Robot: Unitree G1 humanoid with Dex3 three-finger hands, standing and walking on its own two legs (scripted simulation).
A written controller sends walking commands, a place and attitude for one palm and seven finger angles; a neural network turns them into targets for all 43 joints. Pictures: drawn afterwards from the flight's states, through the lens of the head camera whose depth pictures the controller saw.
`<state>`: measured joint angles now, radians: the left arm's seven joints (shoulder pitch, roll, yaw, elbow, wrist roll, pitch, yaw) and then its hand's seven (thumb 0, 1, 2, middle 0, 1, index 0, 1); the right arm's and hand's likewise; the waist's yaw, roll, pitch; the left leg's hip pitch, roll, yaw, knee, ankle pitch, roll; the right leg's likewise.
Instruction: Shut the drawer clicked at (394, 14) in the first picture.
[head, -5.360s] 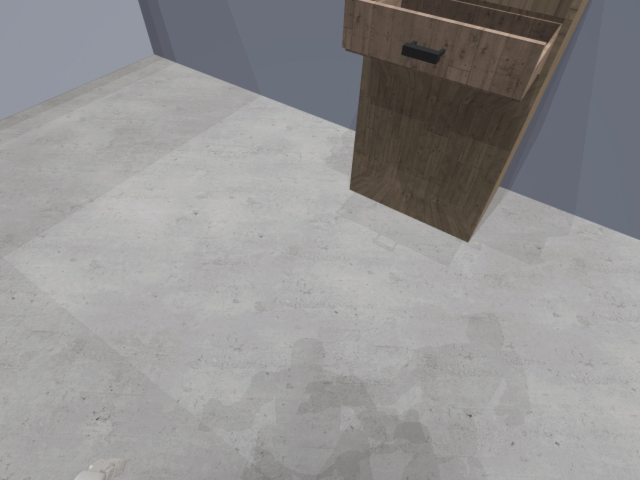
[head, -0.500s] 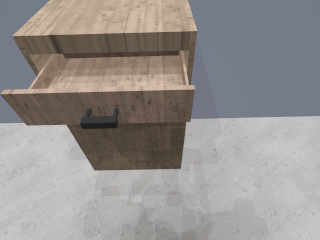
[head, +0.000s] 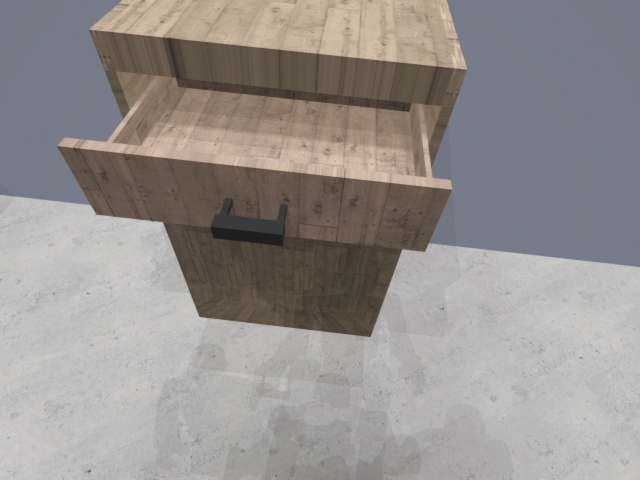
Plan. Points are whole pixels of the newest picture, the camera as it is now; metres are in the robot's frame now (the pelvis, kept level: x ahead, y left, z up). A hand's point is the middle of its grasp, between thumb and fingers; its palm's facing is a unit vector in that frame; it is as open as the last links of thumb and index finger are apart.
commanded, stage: come to a stop and stand still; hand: left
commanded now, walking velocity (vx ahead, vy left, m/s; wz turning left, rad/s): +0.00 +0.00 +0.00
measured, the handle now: (252, 218) +0.44 +0.14 +0.05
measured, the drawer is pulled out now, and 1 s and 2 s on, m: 0.20 0.20 0.20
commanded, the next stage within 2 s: look again from close up in 0.72 s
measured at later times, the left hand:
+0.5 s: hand out of the picture -0.04 +0.16 -0.16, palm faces +0.00 -0.98 -0.18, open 7.4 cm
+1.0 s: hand out of the picture -0.06 +0.16 -0.18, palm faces -0.01 -0.99 -0.15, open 7.4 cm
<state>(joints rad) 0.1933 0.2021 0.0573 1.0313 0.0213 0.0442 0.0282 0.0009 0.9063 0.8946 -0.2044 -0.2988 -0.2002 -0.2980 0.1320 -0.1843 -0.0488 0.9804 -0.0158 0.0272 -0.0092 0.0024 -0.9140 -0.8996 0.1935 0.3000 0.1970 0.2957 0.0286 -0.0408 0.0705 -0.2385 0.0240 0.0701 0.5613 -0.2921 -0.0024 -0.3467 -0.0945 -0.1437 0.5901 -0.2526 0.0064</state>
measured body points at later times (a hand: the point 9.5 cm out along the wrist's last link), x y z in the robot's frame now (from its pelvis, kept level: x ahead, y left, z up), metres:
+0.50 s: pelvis -0.04 +0.00 +0.01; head -0.04 -0.01 +0.46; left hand -0.04 +0.22 -0.15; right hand -0.05 -0.23 -0.15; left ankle +0.00 +0.11 -0.73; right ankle -0.06 -0.11 -0.73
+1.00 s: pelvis -0.06 +0.01 +0.00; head -0.06 +0.02 +0.45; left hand -0.06 +0.21 -0.16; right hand -0.07 -0.20 -0.15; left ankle +0.00 +0.11 -0.73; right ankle -0.06 -0.11 -0.73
